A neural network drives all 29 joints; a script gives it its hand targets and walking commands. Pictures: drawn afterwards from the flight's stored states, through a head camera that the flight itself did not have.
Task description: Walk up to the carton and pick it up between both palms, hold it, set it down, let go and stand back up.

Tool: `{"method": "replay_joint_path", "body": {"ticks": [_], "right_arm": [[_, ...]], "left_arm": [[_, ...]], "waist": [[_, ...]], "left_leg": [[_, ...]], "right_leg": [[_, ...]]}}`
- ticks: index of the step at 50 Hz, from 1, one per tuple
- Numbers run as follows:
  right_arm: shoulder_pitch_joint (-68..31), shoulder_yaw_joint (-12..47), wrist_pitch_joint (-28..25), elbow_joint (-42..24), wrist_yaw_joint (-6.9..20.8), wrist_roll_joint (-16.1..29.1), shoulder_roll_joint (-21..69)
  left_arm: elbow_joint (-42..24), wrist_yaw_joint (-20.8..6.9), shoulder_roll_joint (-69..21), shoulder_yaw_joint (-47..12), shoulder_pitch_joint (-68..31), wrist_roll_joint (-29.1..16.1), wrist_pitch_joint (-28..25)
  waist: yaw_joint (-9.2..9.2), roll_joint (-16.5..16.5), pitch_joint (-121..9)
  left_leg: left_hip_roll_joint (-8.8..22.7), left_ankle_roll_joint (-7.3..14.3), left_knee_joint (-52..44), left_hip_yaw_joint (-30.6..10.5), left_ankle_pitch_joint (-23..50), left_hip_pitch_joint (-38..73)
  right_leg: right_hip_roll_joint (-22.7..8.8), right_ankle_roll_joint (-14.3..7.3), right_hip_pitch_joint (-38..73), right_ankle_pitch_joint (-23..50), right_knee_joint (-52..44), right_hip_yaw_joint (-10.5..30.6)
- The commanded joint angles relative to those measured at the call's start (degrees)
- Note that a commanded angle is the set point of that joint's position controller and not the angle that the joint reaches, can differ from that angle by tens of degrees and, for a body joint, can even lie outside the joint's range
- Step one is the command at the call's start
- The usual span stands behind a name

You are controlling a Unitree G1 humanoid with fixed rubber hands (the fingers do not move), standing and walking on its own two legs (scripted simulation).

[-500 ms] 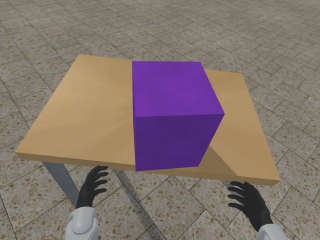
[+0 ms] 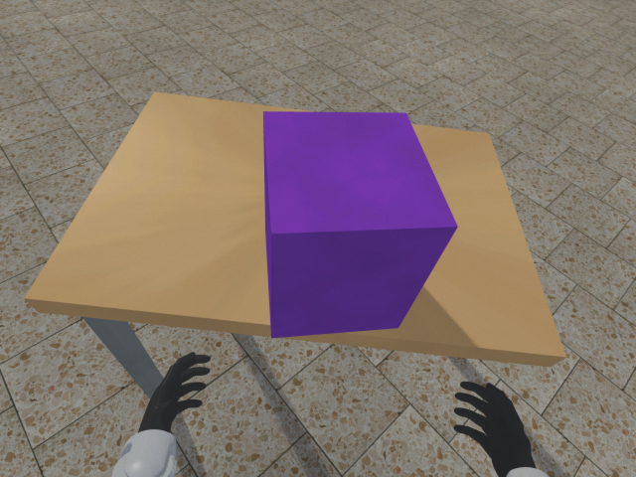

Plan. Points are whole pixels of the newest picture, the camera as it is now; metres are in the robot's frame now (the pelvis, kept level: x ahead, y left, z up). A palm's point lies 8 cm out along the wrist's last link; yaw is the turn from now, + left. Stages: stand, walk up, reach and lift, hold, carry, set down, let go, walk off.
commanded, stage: set down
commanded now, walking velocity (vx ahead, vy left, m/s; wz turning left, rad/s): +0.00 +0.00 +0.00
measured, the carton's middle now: (336, 229) +0.45 +0.02 +0.04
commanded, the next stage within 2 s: let go in 0.64 s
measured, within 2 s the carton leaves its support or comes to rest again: neither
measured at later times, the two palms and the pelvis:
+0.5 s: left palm (144, 430) +0.18 +0.22 -0.06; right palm (483, 471) +0.17 -0.19 -0.07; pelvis +0.01 +0.00 +0.00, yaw +0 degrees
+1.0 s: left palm (143, 439) +0.17 +0.23 -0.07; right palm out of the picture +0.16 -0.20 -0.09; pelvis +0.01 +0.00 +0.00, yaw +0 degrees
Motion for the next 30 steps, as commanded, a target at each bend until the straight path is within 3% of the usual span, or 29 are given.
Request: {"method": "replay_joint_path", "body": {"ticks": [1, 2, 3, 4, 5, 6, 7, 8, 9, 10, 11, 12, 13, 14, 15, 16, 17, 18, 19, 20, 21, 22, 23, 24, 26, 27, 28, 29, 30], "right_arm": [[3.1, -3.6, -4.8, -4.2, -1.4, -8.2, -5.4], [1.8, -3.7, -3.9, -1.5, -1.4, -9.1, -4.0], [0.3, -3.0, -4.2, -5.2, -1.1, -8.3, -4.2], [1.8, -4.0, -3.0, -1.7, -1.3, -8.9, -5.0], [0.4, -3.9, -3.0, -2.4, -1.5, -9.4, -4.0], [1.2, -3.7, -1.7, 2.6, -2.0, -11.0, -3.0], [0.1, -2.8, -2.2, -1.6, -2.6, -10.6, -1.9], [0.8, -3.3, -1.9, 0.7, -2.7, -10.9, -1.4], [-0.5, -3.4, -2.3, -2.0, -2.7, -10.5, -1.7], [-1.2, -5.4, -1.9, 1.9, -2.7, -12.1, -1.6], [-2.3, -4.0, -1.7, -0.5, -3.0, -11.9, -0.6], [-2.5, -5.7, -2.9, -4.6, -2.4, -10.8, -2.8], [-3.0, -4.7, -2.5, -2.1, -3.0, -11.8, 0.0], [-3.2, -4.9, -2.5, -0.6, -2.8, -12.3, -1.2], [-4.5, -6.0, -2.2, -0.8, -3.0, -12.9, -1.6], [-2.4, -5.8, -2.2, 0.3, -3.3, -12.9, -1.2], [-2.2, -5.2, -1.9, 3.1, -3.4, -13.0, 0.1], [-2.6, -5.5, -2.5, 1.9, -3.5, -12.8, -0.5], [-1.9, -4.6, -2.2, 2.6, -3.6, -13.0, 0.9], [-1.8, -5.3, -3.5, -0.8, -3.7, -12.1, -0.8], [-0.1, -5.1, -3.1, 2.7, -4.1, -13.0, -0.1], [-1.6, -4.6, -3.5, 3.3, -4.0, -13.6, -1.0], [0.7, -4.2, -3.1, 5.7, -4.4, -13.5, 0.4], [-0.1, -3.3, -4.0, 4.4, -4.3, -13.1, -0.2], [0.9, -3.5, -4.8, 4.4, -4.8, -13.5, -0.7], [-0.8, -4.5, -4.7, 7.4, -5.0, -14.5, -1.9], [-0.3, -2.6, -6.1, 4.5, -4.8, -13.4, -0.5], [-1.0, -3.5, -7.0, 4.6, -4.7, -13.7, -1.5], [-1.4, -4.4, -7.7, 4.9, -4.8, -14.2, -1.9]], "left_arm": [[-5.5, 0.4, 8.3, 6.9, 2.2, -4.2, -4.3], [-1.2, 0.1, 8.5, 6.2, -0.2, -4.8, -3.6], [-5.0, 0.7, 8.7, 6.2, -0.8, -5.6, -4.0], [-0.3, -0.1, 7.9, 6.1, 1.0, -5.5, -2.9], [-0.5, 0.0, 7.9, 6.2, -0.3, -4.5, -2.6], [4.7, -1.3, 8.6, 5.3, 0.4, -5.1, -1.7], [2.4, -1.5, 10.3, 5.8, -1.2, -6.3, -1.9], [2.7, -1.5, 10.4, 6.0, -1.4, -4.9, -1.3], [0.0, -1.5, 11.1, 6.2, -2.4, -4.9, -1.7], [-0.2, -1.3, 10.1, 5.1, -2.7, -4.9, -1.2], [1.6, -1.4, 11.1, 5.5, -3.9, -5.7, -0.8], [-4.3, 0.1, 10.7, 5.2, -4.0, -5.8, -2.4], [0.2, -0.6, 12.2, 5.2, -5.4, -5.9, -1.6], [0.9, -0.6, 11.6, 5.2, -4.9, -5.6, -1.9], [0.3, -0.4, 11.9, 5.3, -5.9, -5.5, -1.2], [2.0, -0.9, 12.2, 5.2, -4.5, -6.2, -1.2], [4.8, -1.5, 12.7, 5.0, -3.9, -5.3, -1.1], [0.7, -1.6, 13.0, 4.9, -4.1, -6.2, -1.4], [2.1, -1.9, 13.5, 5.3, -4.2, -6.1, -1.3], [-2.0, -1.3, 13.2, 6.0, -2.9, -6.0, -1.9], [2.1, -2.0, 13.6, 5.3, -2.2, -6.1, -1.8], [2.8, -2.2, 12.8, 5.2, -2.3, -5.9, -1.6], [4.7, -2.6, 13.2, 5.9, -1.1, -5.7, -1.1], [5.4, -3.2, 13.0, 6.3, -0.3, -5.5, -1.7], [5.7, -4.3, 13.6, 6.5, 1.6, -5.9, -1.8], [7.1, -4.7, 13.6, 6.6, 1.0, -5.2, -1.4], [3.2, -4.3, 14.5, 7.4, 0.0, -5.2, -3.0], [3.5, -4.0, 14.2, 7.6, 0.7, -4.8, -3.2], [2.7, -3.7, 14.4, 6.8, -0.4, -5.4, -3.7]], "waist": [[-4.64, 3.0, -8.8], [-5.32, 4.0, -8.7], [-4.43, 4.1, -9.4], [-5.23, 3.4, -6.1], [-5.14, 2.5, -5.5], [-6.84, 1.6, -4.1], [-6.24, 1.3, -5.7], [-6.01, 3.7, -5.9], [-5.97, 3.3, -6.0], [-5.91, 4.3, -4.3], [-5.30, 4.4, -4.8], [-4.33, 5.8, -8.4], [-5.89, 6.1, -5.5], [-4.99, 4.1, -5.9], [-5.57, 5.0, -5.0], [-6.57, 3.9, -6.0], [-5.68, 5.3, -4.2], [-6.36, 6.2, -6.3], [-6.33, 6.3, -5.6], [-4.42, 6.1, -7.7], [-5.84, 5.8, -6.6], [-5.38, 5.4, -6.5], [-6.88, 6.3, -5.4], [-5.44, 4.1, -5.5], [-6.03, 3.2, -7.1], [-6.36, 4.7, -7.3], [-4.78, 5.6, -9.2], [-4.58, 6.7, -10.9], [-5.43, 5.4, -11.0]], "left_leg": [[-3.8, 1.8, -0.7, 5.0, 7.0, 6.7], [-4.1, 1.8, -0.3, 5.1, 4.2, 6.0], [-3.7, 1.8, -0.1, 5.0, 5.0, 6.7], [-3.7, 2.1, -0.7, 5.4, 3.4, 7.1], [-3.5, 2.0, -0.8, 5.1, 2.9, 7.0], [-3.4, 2.5, -0.7, 4.6, 1.2, 6.4], [-3.3, 2.4, -0.6, 5.7, 1.1, 6.1], [-3.7, 2.3, -0.6, 5.7, -0.4, 6.6], [-3.4, 2.4, -0.9, 5.8, -0.1, 6.1], [-3.2, 2.1, -0.5, 5.5, -0.2, 6.3], [-3.2, 2.3, -0.2, 5.7, -0.9, 5.8], [-2.5, 2.0, -0.4, 5.6, 1.7, 6.9], [-3.1, 2.3, 0.4, 5.9, -1.1, 6.3], [-2.9, 2.8, -0.1, 5.4, -1.6, 6.1], [-2.5, 2.6, -0.2, 5.9, -0.9, 7.6], [-2.8, 2.9, -0.1, 6.2, -1.3, 6.8], [-3.1, 2.8, 0.1, 6.4, -1.7, 6.3], [-3.0, 2.3, -0.5, 6.6, -1.0, 6.9], [-3.4, 2.5, -0.1, 6.7, -0.5, 6.3], [-2.9, 2.1, 0.1, 6.2, 2.3, 7.3], [-3.2, 2.5, 0.2, 6.9, 1.3, 8.0], [-3.1, 2.4, -0.1, 6.7, 0.8, 8.0], [-3.1, 2.0, 0.1, 6.9, 1.8, 7.9], [-3.4, 2.3, 0.7, 6.5, 5.0, 9.0], [-3.6, 2.1, 0.8, 6.5, 6.7, 9.1], [-3.2, 2.0, 1.2, 6.2, 6.1, 9.2], [-3.7, 1.7, 1.2, 6.4, 8.2, 7.9], [-3.6, 1.3, 1.1, 6.7, 8.8, 8.1], [-3.3, 1.5, 1.5, 6.4, 9.2, 9.3]], "right_leg": [[-5.4, 4.7, 8.5, 8.3, -5.8, 9.0], [-5.4, 4.5, 7.6, 1.9, -6.2, 8.7], [-5.6, 4.4, 7.5, 1.5, -5.9, 8.8], [-5.2, 4.4, 5.4, -0.4, -7.0, 8.4], [-5.0, 4.5, 5.3, -2.5, -7.1, 8.2], [-5.5, 4.2, 4.6, -4.1, -7.4, 8.6], [-6.1, 4.8, 5.1, -3.3, -7.3, 9.5], [-6.1, 4.9, 5.1, -6.2, -7.7, 10.1], [-5.9, 4.7, 5.2, -7.4, -7.6, 9.3], [-4.7, 4.0, 3.8, -7.7, -6.6, 7.3], [-5.8, 4.3, 4.0, -10.5, -7.1, 8.6], [-5.0, 4.1, 3.5, -10.3, -6.4, 7.7], [-5.8, 4.0, 1.9, -10.4, -6.4, 8.7], [-5.5, 4.1, 2.9, -10.9, -6.3, 8.1], [-5.4, 4.2, 2.0, -11.0, -6.6, 7.6], [-5.5, 4.3, 2.0, -9.0, -6.2, 7.5], [-5.2, 4.1, 2.6, -8.5, -6.0, 7.1], [-4.9, 3.7, 3.2, -8.1, -6.3, 7.1], [-5.4, 4.0, 3.3, -6.7, -6.5, 7.5], [-4.6, 4.1, 4.0, -2.8, -5.1, 6.5], [-5.1, 4.3, 3.8, -3.3, -5.3, 6.9], [-4.7, 4.4, 3.2, -3.4, -5.3, 6.4], [-5.1, 4.3, 4.3, 0.0, -5.8, 7.0], [-4.7, 5.1, 3.7, 4.6, -5.2, 6.4], [-5.3, 5.5, 6.6, 9.3, -5.1, 6.9], [-5.4, 6.0, 6.4, 11.1, -4.3, 6.5], [-5.4, 5.5, 8.0, 15.1, -3.5, 6.9], [-4.7, 5.7, 9.2, 16.1, -2.8, 5.8], [-4.6, 5.5, 8.0, 16.2, -2.7, 5.6]]}}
